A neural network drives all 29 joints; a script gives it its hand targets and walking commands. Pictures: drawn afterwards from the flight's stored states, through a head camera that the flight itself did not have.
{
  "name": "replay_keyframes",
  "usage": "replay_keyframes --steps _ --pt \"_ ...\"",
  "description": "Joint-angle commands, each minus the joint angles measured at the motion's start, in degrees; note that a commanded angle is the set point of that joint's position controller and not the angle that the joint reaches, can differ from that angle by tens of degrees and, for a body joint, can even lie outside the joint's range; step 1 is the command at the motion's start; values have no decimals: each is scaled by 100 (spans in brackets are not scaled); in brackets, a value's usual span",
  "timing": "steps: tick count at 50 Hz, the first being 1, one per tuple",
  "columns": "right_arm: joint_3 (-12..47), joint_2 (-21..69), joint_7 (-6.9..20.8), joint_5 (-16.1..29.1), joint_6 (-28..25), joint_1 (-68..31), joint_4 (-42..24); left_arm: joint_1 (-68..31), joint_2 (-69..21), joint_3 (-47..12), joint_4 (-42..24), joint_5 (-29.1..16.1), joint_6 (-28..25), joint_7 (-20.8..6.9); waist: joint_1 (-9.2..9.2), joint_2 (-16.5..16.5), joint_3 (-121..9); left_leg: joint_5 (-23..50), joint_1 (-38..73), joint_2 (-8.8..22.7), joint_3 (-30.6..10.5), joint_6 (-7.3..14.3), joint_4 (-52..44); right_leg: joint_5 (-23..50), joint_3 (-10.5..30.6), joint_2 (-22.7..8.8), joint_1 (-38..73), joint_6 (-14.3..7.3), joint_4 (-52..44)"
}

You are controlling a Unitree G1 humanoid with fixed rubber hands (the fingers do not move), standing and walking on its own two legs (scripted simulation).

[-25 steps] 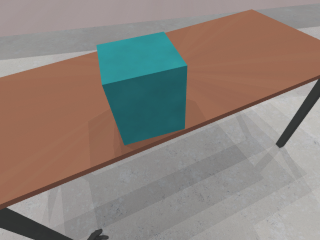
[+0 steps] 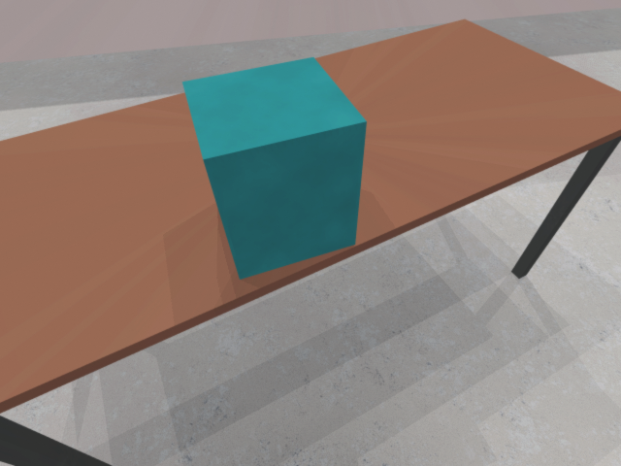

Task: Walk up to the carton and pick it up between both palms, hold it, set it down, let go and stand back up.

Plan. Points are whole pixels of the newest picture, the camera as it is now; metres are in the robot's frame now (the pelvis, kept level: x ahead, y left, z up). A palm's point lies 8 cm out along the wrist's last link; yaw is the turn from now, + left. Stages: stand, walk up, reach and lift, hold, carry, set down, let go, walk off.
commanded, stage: walk up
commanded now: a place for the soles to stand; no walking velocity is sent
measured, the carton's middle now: (276, 170) +0.53 +0.10 +0.07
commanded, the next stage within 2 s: none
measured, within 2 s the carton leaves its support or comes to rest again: neither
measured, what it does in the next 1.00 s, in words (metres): walks ahead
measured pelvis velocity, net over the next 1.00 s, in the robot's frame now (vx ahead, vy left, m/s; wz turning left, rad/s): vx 0.09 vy -0.05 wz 0.17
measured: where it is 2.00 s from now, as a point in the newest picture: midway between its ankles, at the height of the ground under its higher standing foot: outside the picture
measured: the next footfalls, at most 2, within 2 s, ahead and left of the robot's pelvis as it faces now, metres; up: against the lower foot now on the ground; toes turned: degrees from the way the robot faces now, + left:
left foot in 1.06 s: +0.09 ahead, +0.12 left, +0.00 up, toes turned +13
right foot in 1.30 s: +0.17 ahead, -0.16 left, +0.00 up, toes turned +15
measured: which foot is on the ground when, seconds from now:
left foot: down 0.00-0.70, up 0.72-1.00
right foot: down 0.00-1.00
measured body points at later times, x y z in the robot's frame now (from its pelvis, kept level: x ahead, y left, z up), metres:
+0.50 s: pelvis +0.00 +0.01 +0.00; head -0.01 +0.00 +0.45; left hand +0.05 +0.27 -0.14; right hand +0.00 -0.26 -0.15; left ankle +0.00 +0.13 -0.73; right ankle +0.01 -0.13 -0.73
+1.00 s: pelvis +0.09 -0.05 -0.01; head +0.13 -0.05 +0.44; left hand +0.10 +0.22 -0.14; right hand +0.21 -0.30 -0.14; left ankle +0.13 +0.08 -0.71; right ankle +0.08 -0.14 -0.74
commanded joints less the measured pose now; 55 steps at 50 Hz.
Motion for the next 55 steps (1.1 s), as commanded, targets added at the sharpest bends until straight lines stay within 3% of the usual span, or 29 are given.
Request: replay_keyframes --steps 1,15,21,22,23,24,25,26,28,31,33,34,35,36,37,38,40,43,46,49,50,52,53,54,55 --pt "-158 -835 -31 3 -32 161 -184 165 684 123 -199 -2 -53 33 -11 177 264 -234 273 443 -673 532 -740 616 460 -350 -812 -284 -554" --pt "-164 -836 -31 13 -10 216 -230 200 714 123 -226 -6 -58 37 -26 -60 303 -524 300 436 -587 546 -707 609 610 -336 -979 -285 -591" --pt "-174 -868 -23 7 -16 257 -258 184 753 135 -289 -5 -55 43 -39 -20 190 -504 370 443 -551 543 -697 626 628 -302 -960 -268 -509" --pt "-316 -1060 39 -197 -52 1026 -188 409 839 263 -531 245 -93 -61 -82 -8 -226 -2714 601 511 -1305 684 -784 -2101 363 -269 -1223 -365 -386" --pt "-343 -1185 25 -185 -37 1262 -85 185 850 277 -665 321 -72 -113 -230 302 224 -3718 664 887 -1907 882 -1161 -2604 52 -143 -2003 -264 114" --pt "-425 -1324 -11 -203 -30 1441 -65 -29 719 260 -874 349 -77 -147 -341 888 517 -4213 722 1485 -2707 1178 -1761 -1989 -630 -21 -2347 -81 923" --pt "-476 -1309 -68 -210 -49 1470 -81 -229 624 237 -1065 387 -108 -160 -356 974 1005 -3971 545 1912 -3172 1384 -2092 -1643 -715 -286 -2735 -6 1386" --pt "-499 -1217 -91 -205 -85 1514 -128 -424 634 253 -1213 403 -148 -167 -365 735 1217 -3500 379 2006 -3274 1412 -2223 -1385 -644 -494 -2867 27 1529" --pt "-542 -1199 -79 -225 -160 1338 -254 -288 592 269 -1270 395 -187 -234 -187 647 963 -2904 -25 1659 -2819 1212 -2060 -1107 -721 -597 -2342 124 1654" --pt "-598 -1220 -36 -212 -211 864 -524 104 512 294 -1326 293 -181 -275 73 1041 733 -2465 -979 1068 -2048 951 -1637 -707 -801 -583 -891 205 1139" --pt "-581 -1164 10 -190 -147 456 -717 707 446 326 -1215 224 -157 -220 430 911 702 -2567 -1935 600 -1592 773 -899 -223 -1065 -327 519 199 370" --pt "-518 -959 40 -194 -103 558 -811 1052 569 373 -1125 242 -162 -149 548 432 605 -2515 -2213 312 -1534 650 -203 -392 -985 -268 1072 205 9" --pt "-390 -495 86 -169 -71 772 -950 1278 1047 486 -1117 277 -181 -75 657 -954 638 -2284 -2584 -440 -1090 381 1301 -1174 356 -1192 1103 99 -1079" --pt "-365 -361 35 -145 -26 785 -1141 1386 1493 572 -1116 249 -125 -21 715 -1485 531 -2501 -2686 -991 -1294 176 2678 -2625 2337 -2395 467 -361 -2128" --pt "-381 -417 -41 -147 -21 902 -1193 970 1568 592 -1189 208 -63 64 485 -1081 841 -2323 -2701 -680 -1836 198 3291 -2964 2739 -2689 161 -687 -2263" --pt "-397 -482 -67 -155 -57 1056 -1168 589 1322 538 -1243 120 -51 110 294 -795 1021 -1874 -2773 -398 -1722 177 3451 -2597 2276 -2633 179 -767 -2130" --pt "-442 -586 -64 -193 -136 1274 -1126 119 990 470 -1359 101 -152 143 64 -563 743 -1419 -2467 -208 -1668 69 3267 -947 1291 -2412 392 -907 -1871" --pt "-476 -504 -40 -182 -125 1267 -1157 173 768 434 -1253 186 -307 136 -7 -298 503 -1023 -2057 -280 -1556 -70 3166 2000 147 -2296 390 -1082 -1368" --pt "-434 -316 -36 -156 -94 996 -1336 112 715 422 -1181 235 -310 121 -25 -591 321 -339 -1961 -320 -1165 -11 2301 3888 -735 -1998 718 -992 -763" --pt "-430 -301 -20 -128 -110 615 -1558 -24 831 445 -1215 218 -182 63 98 -875 44 54 -1569 -483 -690 162 1600 4519 -1076 -1878 726 -939 -85" --pt "-443 -289 -23 -125 -127 545 -1626 -40 900 455 -1209 194 -129 40 90 -850 -35 229 -1326 -518 -620 250 1399 4354 -1079 -1912 602 -911 87" --pt "-512 -388 -16 -127 -184 914 -1601 -309 1014 482 -1298 137 -17 -4 -217 -566 -266 1477 -384 -569 -602 424 519 3402 -1338 -1746 55 -729 783" --pt "-632 -795 -23 -154 -222 1190 -1561 -361 916 476 -1454 147 0 -18 -334 -44 -648 3002 412 -256 -1307 710 561 2469 -1522 -1351 -413 -469 1676" --pt "-789 -1371 -38 -115 -201 1399 -1582 -138 634 423 -1588 118 36 -16 -395 987 -1180 4541 1138 761 -2762 1420 466 -16 -1657 -387 -1072 -154 3359" --pt "-758 -1395 -85 -24 -168 1362 -1739 44 516 382 -1653 90 175 20 -349 1183 -1632 3584 1088 1499 -4217 2034 -53 -2430 -882 -86 -1359 -63 3974"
